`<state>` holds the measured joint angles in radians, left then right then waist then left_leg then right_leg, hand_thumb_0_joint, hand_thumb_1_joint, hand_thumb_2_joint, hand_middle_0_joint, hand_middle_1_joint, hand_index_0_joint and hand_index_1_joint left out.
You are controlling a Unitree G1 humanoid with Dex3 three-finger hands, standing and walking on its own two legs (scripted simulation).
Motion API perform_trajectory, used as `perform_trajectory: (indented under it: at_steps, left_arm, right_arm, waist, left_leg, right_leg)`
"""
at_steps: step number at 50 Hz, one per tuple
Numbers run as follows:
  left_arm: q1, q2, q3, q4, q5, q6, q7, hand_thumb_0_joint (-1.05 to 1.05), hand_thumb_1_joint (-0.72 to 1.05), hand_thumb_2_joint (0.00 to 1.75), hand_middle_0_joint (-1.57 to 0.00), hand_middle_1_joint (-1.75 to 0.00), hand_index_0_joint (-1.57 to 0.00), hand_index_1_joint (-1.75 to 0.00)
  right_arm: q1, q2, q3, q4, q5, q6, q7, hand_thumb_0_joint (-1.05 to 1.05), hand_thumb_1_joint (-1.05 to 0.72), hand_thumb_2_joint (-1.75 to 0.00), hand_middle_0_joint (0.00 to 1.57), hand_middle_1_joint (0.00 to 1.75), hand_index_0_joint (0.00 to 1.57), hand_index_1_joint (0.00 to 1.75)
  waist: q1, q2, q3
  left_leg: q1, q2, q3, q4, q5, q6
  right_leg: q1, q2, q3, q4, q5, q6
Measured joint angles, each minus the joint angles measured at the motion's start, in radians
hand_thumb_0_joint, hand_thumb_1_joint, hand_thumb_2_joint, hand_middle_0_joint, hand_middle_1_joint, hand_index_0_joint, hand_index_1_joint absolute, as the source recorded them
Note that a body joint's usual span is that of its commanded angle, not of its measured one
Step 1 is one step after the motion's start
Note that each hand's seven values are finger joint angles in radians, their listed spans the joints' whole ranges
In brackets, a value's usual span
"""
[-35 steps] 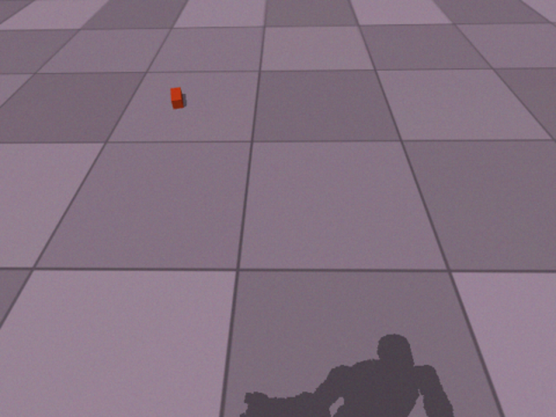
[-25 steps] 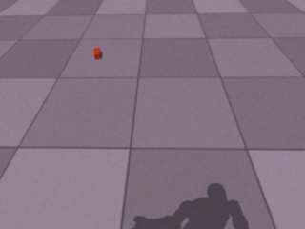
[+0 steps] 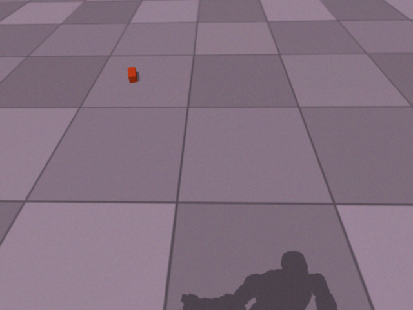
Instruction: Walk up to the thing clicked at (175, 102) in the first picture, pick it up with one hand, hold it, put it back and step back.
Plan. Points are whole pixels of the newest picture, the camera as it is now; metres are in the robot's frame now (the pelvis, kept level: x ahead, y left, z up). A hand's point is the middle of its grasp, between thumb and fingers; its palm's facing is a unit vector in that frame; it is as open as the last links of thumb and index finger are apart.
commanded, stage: stand
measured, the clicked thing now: (132, 74) +2.18 +0.71 -0.75
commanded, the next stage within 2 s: walk up in 0.42 s
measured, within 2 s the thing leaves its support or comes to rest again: neither
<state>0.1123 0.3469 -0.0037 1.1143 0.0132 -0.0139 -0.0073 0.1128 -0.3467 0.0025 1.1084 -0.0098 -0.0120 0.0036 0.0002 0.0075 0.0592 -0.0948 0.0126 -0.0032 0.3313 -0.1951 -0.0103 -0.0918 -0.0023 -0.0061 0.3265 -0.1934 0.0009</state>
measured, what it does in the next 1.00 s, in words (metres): steps on the spot, turning left: left foot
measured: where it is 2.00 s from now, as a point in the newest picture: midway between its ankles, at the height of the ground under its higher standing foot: outside the picture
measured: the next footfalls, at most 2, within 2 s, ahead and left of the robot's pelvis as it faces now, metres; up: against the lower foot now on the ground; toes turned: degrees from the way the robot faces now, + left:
left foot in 0.86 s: -0.01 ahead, +0.15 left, +0.00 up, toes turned +19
right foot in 1.18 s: +0.10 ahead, -0.12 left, +0.00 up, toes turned +42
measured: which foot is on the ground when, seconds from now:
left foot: down 0.00-0.58, up 0.60-0.84, down 0.86-1.00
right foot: down 0.00-0.86, up 0.88-1.00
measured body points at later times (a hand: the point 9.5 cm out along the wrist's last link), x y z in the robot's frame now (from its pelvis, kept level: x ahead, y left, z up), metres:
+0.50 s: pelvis -0.01 +0.00 -0.01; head +0.02 +0.00 +0.44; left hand +0.08 +0.31 -0.13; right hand +0.08 -0.31 -0.13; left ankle -0.01 +0.13 -0.75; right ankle -0.01 -0.12 -0.75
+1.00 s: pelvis -0.03 +0.00 -0.03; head +0.00 +0.05 +0.41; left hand -0.04 +0.34 -0.16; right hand +0.15 -0.28 -0.11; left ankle -0.04 +0.14 -0.75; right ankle +0.01 -0.13 -0.70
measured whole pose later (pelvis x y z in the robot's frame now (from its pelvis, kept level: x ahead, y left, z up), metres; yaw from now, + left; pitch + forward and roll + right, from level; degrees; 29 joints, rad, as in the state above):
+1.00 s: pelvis -0.03 +0.00 -0.03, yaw +22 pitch -2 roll +1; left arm 0.16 0.44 0.08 0.80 0.02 0.08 -0.05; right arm 0.31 -0.40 -0.05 0.79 -0.03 -0.02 -0.02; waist 0.00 -0.09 0.13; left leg -0.35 -0.02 -0.05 0.69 -0.31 0.00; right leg -0.43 -0.07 0.00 1.07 -0.52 -0.02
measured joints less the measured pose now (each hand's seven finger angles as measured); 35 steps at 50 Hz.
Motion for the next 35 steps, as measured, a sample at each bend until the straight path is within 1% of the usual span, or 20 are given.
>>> perform_trajectory:
  at_steps: [21,22,24,26,28,29,30,31,32,34,35]
  left_arm:
    - [0.006,0.001,-0.003,-0.002,-0.001,-0.002,0.001,0.01,0.91,0.89,-0.21,-0.3,-0.2,-0.3]
    - [0.003,0.004,0.002,-0.013,-0.001,0.005,-0.005,0.01,0.91,0.89,-0.21,-0.3,-0.2,-0.3]
    - [-0.017,0.017,0.017,-0.054,-0.002,0.018,-0.009,0.01,0.91,0.89,-0.21,-0.3,-0.2,-0.3]
    - [-0.03,0.034,0.032,-0.106,-0.002,0.022,-0.008,0.01,0.91,0.89,-0.21,-0.3,-0.2,-0.3]
    - [-0.037,0.046,0.046,-0.148,0.004,0.024,-0.009,0.01,0.91,0.89,-0.21,-0.3,-0.2,-0.3]
    - [-0.036,0.048,0.051,-0.166,0.008,0.024,-0.011,0.01,0.91,0.89,-0.21,-0.3,-0.2,-0.3]
    - [-0.035,0.05,0.055,-0.182,0.014,0.024,-0.013,0.01,0.91,0.89,-0.21,-0.3,-0.2,-0.3]
    - [-0.033,0.053,0.058,-0.201,0.021,0.026,-0.017,0.01,0.91,0.89,-0.21,-0.3,-0.2,-0.3]
    - [-0.03,0.054,0.06,-0.22,0.024,0.029,-0.019,0.01,0.91,0.89,-0.21,-0.3,-0.2,-0.3]
    - [-0.025,0.05,0.06,-0.253,0.029,0.033,-0.021,0.01,0.91,0.89,-0.21,-0.3,-0.2,-0.3]
    - [-0.022,0.048,0.059,-0.266,0.033,0.032,-0.022,0.01,0.91,0.89,-0.21,-0.3,-0.2,-0.3]
  right_arm:
    - [0.007,-0.003,-0.001,0.002,0.0,0.0,0.002,0.0,-0.91,-0.89,0.2,0.3,0.21,0.3]
    - [0.015,-0.003,-0.007,-0.016,0.001,0.006,0.005,0.0,-0.9,-0.89,0.2,0.3,0.21,0.3]
    - [0.038,-0.004,-0.021,-0.068,0.003,0.01,0.011,0.0,-0.9,-0.89,0.2,0.3,0.21,0.3]
    - [0.055,-0.008,-0.035,-0.113,0.001,0.016,0.014,0.0,-0.9,-0.89,0.2,0.3,0.21,0.3]
    - [0.068,-0.019,-0.049,-0.145,-0.004,0.024,0.011,0.0,-0.9,-0.89,0.21,0.3,0.21,0.3]
    - [0.073,-0.027,-0.056,-0.156,-0.006,0.031,0.008,0.0,-0.9,-0.89,0.21,0.3,0.21,0.3]
    - [0.075,-0.034,-0.064,-0.165,-0.009,0.04,0.004,0.0,-0.9,-0.89,0.21,0.3,0.21,0.3]
    - [0.078,-0.038,-0.07,-0.178,-0.015,0.052,0.001,0.0,-0.9,-0.89,0.21,0.3,0.21,0.3]
    - [0.082,-0.043,-0.074,-0.194,-0.019,0.061,-0.001,0.01,-0.9,-0.89,0.2,0.3,0.21,0.3]
    - [0.091,-0.06,-0.082,-0.231,-0.021,0.068,0.007,0.01,-0.9,-0.89,0.2,0.3,0.21,0.3]
    - [0.095,-0.07,-0.086,-0.249,-0.019,0.068,0.013,0.01,-0.9,-0.89,0.2,0.3,0.21,0.3]
  waist:
    - [-0.002,-0.001,-0.003]
    - [-0.007,-0.002,-0.003]
    - [-0.016,-0.012,0.015]
    - [-0.016,-0.02,0.037]
    - [-0.015,-0.015,0.05]
    - [-0.015,-0.005,0.052]
    - [-0.015,-0.002,0.055]
    - [-0.013,-0.008,0.058]
    - [-0.01,-0.017,0.064]
    - [-0.005,-0.022,0.079]
    - [-0.006,-0.022,0.085]
  left_leg:
    - [0.002,0.0,-0.001,-0.004,0.003,0.0]
    - [-0.013,-0.003,-0.01,0.011,0.0,0.001]
    - [-0.055,-0.015,-0.04,0.057,-0.01,0.002]
    - [-0.098,-0.024,-0.064,0.106,-0.021,0.001]
    - [-0.142,-0.024,-0.09,0.161,-0.037,-0.006]
    - [-0.169,-0.021,-0.104,0.2,-0.048,0.002]
    - [-0.207,-0.022,-0.098,0.279,-0.103,0.013]
    - [-0.249,-0.026,-0.071,0.383,-0.165,0.014]
    - [-0.286,-0.029,-0.044,0.483,-0.206,0.01]
    - [-0.335,-0.022,-0.013,0.621,-0.226,-0.001]
    - [-0.346,-0.011,-0.005,0.648,-0.221,-0.003]
  right_leg:
    - [0.002,0.0,-0.001,-0.004,0.003,0.0]
    - [-0.009,-0.003,-0.01,0.01,-0.004,0.0]
    - [-0.045,-0.015,-0.039,0.07,-0.033,-0.002]
    - [-0.084,-0.022,-0.058,0.132,-0.06,-0.007]
    - [-0.111,-0.018,-0.08,0.171,-0.077,-0.016]
    - [-0.118,-0.013,-0.095,0.179,-0.082,-0.023]
    - [-0.124,-0.015,-0.11,0.187,-0.086,-0.029]
    - [-0.128,-0.026,-0.12,0.194,-0.09,-0.033]
    - [-0.128,-0.039,-0.128,0.196,-0.09,-0.034]
    - [-0.119,-0.059,-0.147,0.185,-0.083,-0.031]
    - [-0.116,-0.067,-0.158,0.181,-0.08,-0.028]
